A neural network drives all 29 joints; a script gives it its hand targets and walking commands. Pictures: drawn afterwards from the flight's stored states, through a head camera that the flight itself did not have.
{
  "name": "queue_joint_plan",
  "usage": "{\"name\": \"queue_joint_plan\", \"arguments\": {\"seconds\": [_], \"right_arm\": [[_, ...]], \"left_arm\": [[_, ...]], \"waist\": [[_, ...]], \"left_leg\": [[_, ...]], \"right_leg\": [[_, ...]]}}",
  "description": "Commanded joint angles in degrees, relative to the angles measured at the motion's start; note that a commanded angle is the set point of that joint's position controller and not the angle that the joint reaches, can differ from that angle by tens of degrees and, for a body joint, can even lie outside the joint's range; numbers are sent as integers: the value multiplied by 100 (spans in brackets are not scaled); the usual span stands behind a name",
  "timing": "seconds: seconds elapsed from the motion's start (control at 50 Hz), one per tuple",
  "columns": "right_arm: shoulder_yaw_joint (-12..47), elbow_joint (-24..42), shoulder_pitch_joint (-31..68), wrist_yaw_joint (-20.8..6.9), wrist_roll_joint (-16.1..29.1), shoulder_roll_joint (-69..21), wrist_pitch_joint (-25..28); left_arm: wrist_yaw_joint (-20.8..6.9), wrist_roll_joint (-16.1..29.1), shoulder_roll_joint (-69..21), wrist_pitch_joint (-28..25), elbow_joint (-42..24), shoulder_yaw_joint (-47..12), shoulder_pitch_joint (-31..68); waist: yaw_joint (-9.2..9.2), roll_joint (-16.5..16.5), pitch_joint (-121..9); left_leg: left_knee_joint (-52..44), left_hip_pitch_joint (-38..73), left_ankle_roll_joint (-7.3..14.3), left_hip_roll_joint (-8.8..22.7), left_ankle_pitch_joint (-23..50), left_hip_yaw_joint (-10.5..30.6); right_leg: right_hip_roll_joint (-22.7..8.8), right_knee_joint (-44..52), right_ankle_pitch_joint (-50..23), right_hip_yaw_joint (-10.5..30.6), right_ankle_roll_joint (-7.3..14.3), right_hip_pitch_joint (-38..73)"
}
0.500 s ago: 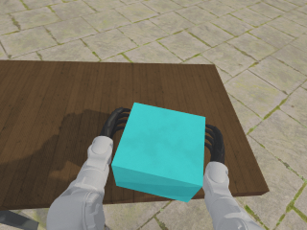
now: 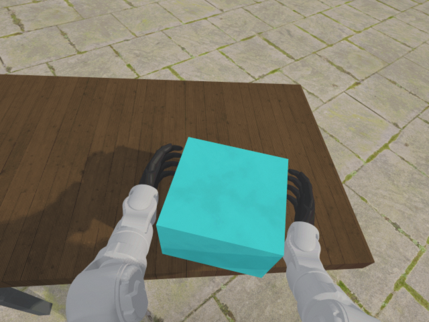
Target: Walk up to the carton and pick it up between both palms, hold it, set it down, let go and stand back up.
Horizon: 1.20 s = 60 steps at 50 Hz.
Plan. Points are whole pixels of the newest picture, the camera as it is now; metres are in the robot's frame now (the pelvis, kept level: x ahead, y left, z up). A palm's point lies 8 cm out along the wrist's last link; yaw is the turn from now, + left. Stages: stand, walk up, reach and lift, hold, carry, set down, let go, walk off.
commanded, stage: reach and lift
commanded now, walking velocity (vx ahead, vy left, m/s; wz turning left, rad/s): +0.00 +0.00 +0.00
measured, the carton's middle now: (224, 206) +0.35 +0.01 -0.03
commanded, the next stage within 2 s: none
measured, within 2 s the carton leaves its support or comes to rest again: leaves its support in 0.52 s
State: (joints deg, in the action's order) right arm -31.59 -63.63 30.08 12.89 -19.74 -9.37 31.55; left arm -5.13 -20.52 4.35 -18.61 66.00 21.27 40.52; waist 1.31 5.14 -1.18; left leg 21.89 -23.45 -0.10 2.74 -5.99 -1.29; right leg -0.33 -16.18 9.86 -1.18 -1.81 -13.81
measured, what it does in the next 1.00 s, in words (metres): stands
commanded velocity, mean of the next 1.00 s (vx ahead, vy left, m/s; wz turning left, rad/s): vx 0.00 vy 0.00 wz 0.00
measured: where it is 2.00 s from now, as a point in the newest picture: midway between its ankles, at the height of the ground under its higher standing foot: outside the picture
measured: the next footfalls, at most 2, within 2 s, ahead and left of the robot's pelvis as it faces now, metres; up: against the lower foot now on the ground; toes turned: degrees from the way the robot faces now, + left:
none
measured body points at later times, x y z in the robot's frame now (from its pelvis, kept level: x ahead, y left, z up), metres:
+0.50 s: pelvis +0.00 +0.00 +0.00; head +0.05 +0.04 +0.45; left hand +0.40 +0.15 +0.01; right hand +0.34 -0.16 +0.01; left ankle +0.05 +0.12 -0.75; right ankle -0.03 -0.14 -0.75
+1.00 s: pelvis +0.01 -0.01 +0.01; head +0.02 +0.02 +0.45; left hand +0.39 +0.14 +0.05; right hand +0.35 -0.17 +0.05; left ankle +0.05 +0.12 -0.75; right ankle -0.03 -0.14 -0.75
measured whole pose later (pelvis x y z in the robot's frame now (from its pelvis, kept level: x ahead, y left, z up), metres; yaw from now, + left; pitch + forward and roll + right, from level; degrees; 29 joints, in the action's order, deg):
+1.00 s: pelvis +0.01 -0.01 +0.01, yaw -2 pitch +3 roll -1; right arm -9.7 -52.1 24.1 14.1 -3.5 -3.2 23.3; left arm -0.3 -10.2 2.2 -11.2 51.1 11.3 32.1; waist -1.0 4.0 -2.1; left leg 15.7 -14.5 -1.0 3.3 -4.4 -3.6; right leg -0.2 -12.5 8.8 -0.1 -0.9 -6.9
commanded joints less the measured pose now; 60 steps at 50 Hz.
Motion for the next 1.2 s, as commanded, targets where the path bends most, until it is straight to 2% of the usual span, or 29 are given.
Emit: {"name": "queue_joint_plan", "arguments": {"seconds": [0.0, 0.02, 0.08, 0.1, 0.12, 0.16, 0.18, 0.38, 0.42, 0.48, 0.5, 0.52, 0.6, 0.64, 0.66, 0.68, 0.74, 0.82, 0.86, 0.94, 0.96, 0.98, 1.02, 1.04, 1.06, 1.08, 1.12, 1.14, 1.18], "right_arm": [[1651, -151, 2626, -573, -663, -3050, 157], [1673, -170, 2655, -584, -626, -3072, 152], [1751, -213, 2785, -590, -597, -3146, 183], [1772, -157, 2784, -577, -572, -3156, 215], [1853, -142, 2807, -581, -561, -3102, 242], [1883, -141, 2849, -587, -550, -3078, 331], [1930, -163, 2879, -584, -537, -3110, 370], [2358, -116, 3022, -607, -388, -3064, 785], [2470, -67, 3109, -615, -327, -3102, 801], [2631, 48, 3153, -608, -273, -3038, 839], [2691, 100, 3205, -619, -231, -3104, 816], [2712, 231, 3284, -622, -248, -3053, 847], [2929, 500, 3330, -676, -189, -3050, 671], [3091, 444, 3107, -667, -107, -3078, 530], [3125, 491, 3143, -684, -58, -3095, 430], [3195, 593, 3048, -677, 7, -3118, 349], [3421, 836, 3076, -710, 197, -3034, 143], [3922, 1479, 3093, -729, 552, -3080, -130], [4222, 1970, 3187, -717, 798, -2986, -246], [4820, 2555, 2973, -648, 1265, -2953, -748], [4857, 2594, 2940, -635, 1429, -2839, -969], [4907, 2790, 2938, -616, 1488, -2860, -1105], [5009, 3039, 2943, -616, 1662, -2720, -1442], [4977, 3120, 2888, -603, 1709, -2635, -1577], [4979, 3236, 2940, -626, 1793, -2557, -1706], [5052, 3465, 3016, -636, 1865, -2472, -1842], [4997, 3585, 3017, -676, 2047, -2278, -2116], [4967, 3655, 2990, -673, 2066, -2214, -2179], [5058, 3970, 3129, -672, 2239, -2135, -2317]], "left_arm": [[-541, -290, -3204, -139, 217, -1292, 2226], [-547, -262, -3190, -160, 159, -1329, 2351], [-520, -234, -3214, -224, 214, -1329, 2403], [-522, -190, -3172, -256, 264, -1416, 2444], [-518, -200, -3228, -275, 292, -1429, 2341], [-483, -144, -3354, -345, 131, -1572, 2394], [-480, -147, -3389, -381, 162, -1552, 2406], [-363, 11, -3503, -851, -59, -1874, 2584], [-357, 24, -3472, -864, -1, -1864, 2570], [-348, 126, -3499, -891, -108, -1940, 2692], [-336, 140, -3485, -880, -195, -1964, 2726], [-327, 207, -3540, -894, -249, -2043, 2792], [-297, 212, -3511, -766, -345, -2040, 2773], [-308, 217, -3401, -678, -240, -1939, 2687], [-324, 207, -3430, -607, -284, -1891, 2601], [-318, 234, -3496, -509, -385, -1972, 2545], [-324, 234, -3559, -258, -525, -1889, 2373], [-233, 482, -3825, 11, -1455, -2342, 2479], [-169, 628, -4001, 175, -1930, -2609, 2410], [-120, 973, -4102, 647, -2860, -3152, 2444], [-136, 936, -4119, 877, -2904, -3124, 2252], [-162, 987, -4129, 1058, -3096, -3195, 2289], [-212, 898, -4167, 1495, -3513, -3157, 2147], [-241, 903, -4101, 1706, -3697, -3149, 2150], [-252, 839, -4098, 1934, -3832, -3083, 2048], [-284, 788, -4067, 2203, -3875, -3068, 1819], [-343, 631, -3917, 2696, -4094, -2831, 1492], [-393, 612, -3828, 2847, -4353, -2807, 1549], [-437, 567, -3715, 3189, -4741, -2717, 1459]], "waist": [[91, -748, -2277], [78, -860, -2289], [5, -802, -2337], [64, -789, -2388], [-9, -858, -2477], [87, -945, -2618], [14, -968, -2637], [22, -847, -3036], [-84, -759, -2946], [-58, -772, -2999], [-137, -758, -2986], [-31, -760, -3136], [-247, -721, -3019], [-213, -539, -2812], [-322, -523, -2751], [-274, -523, -2768], [-409, -481, -2560], [-387, -624, -2799], [-293, -703, -2966], [-19, -664, -2880], [-77, -611, -2554], [37, -591, -2429], [-21, -513, -2093], [57, -444, -2035], [-38, -527, -1928], [-21, -488, -1818], [-185, -348, -1433], [-87, -358, -1423], [-105, -350, -1433]], "left_leg": [[57, 2083, -241, -143, 1087, -392], [38, 2034, -252, -142, 1052, -399], [127, 1998, -249, -142, 1234, -420], [120, 2032, -238, -147, 1236, -453], [137, 2077, -259, -141, 1370, -425], [188, 2275, -327, -136, 1668, -418], [205, 2296, -320, -142, 1770, -440], [207, 2590, -388, -141, 2222, -372], [141, 2530, -363, -161, 2078, -440], [66, 2671, -339, -164, 1973, -425], [70, 2677, -324, -155, 1940, -439], [65, 2689, -322, -180, 1897, -436], [-108, 2636, -227, -199, 1380, -490], [-184, 2560, -144, -226, 1171, -503], [-280, 2593, -97, -217, 1016, -495], [-260, 2675, -111, -242, 1148, -537], [-336, 2816, -75, -212, 1139, -518], [-252, 3145, -163, -195, 1779, -397], [-137, 3324, -228, -200, 2217, -363], [-127, 3505, -227, -217, 2151, -253], [-167, 3498, -208, -212, 2077, -217], [-226, 3481, -180, -222, 1851, -214], [-314, 3549, -134, -201, 1682, -211], [-296, 3555, -124, -226, 1667, -238], [-340, 3627, -119, -201, 1652, -200], [-335, 3678, -121, -205, 1655, -207], [-389, 3619, -83, -199, 1526, -238], [-375, 3604, -81, -227, 1493, -290], [-353, 3643, -66, -264, 1608, -311]], "right_leg": [[266, 207, -605, -477, 119, -321], [236, 205, -528, -440, 134, -327], [232, 147, -701, -461, 165, -329], [249, 161, -793, -441, 148, -325], [254, 142, -853, -450, 148, -312], [281, 171, -1023, -476, 178, -341], [276, 177, -1129, -470, 182, -306], [315, 273, -1526, -463, 167, -333], [279, 306, -1453, -428, 164, -241], [262, 332, -1357, -420, 141, -256], [277, 345, -1275, -408, 161, -276], [287, 377, -1303, -442, 144, -298], [226, 434, -891, -343, 133, -280], [194, 439, -934, -297, 77, -191], [188, 439, -755, -275, 64, -173], [165, 460, -939, -240, 81, -107], [195, 538, -803, -220, 76, -70], [236, 459, -1212, -231, 104, 153], [291, 457, -1487, -211, 129, 258], [283, 496, -1494, -185, 100, 393], [253, 531, -1325, -133, 106, 357], [303, 607, -1186, -150, 106, 422], [284, 600, -1024, -121, 100, 513], [263, 629, -1161, -154, 83, 569], [297, 626, -1036, -149, 96, 594], [300, 627, -1042, -157, 80, 686], [292, 620, -964, -149, 38, 802], [272, 558, -1084, -173, 3, 941], [235, 457, -1498, -204, -45, 1177]]}}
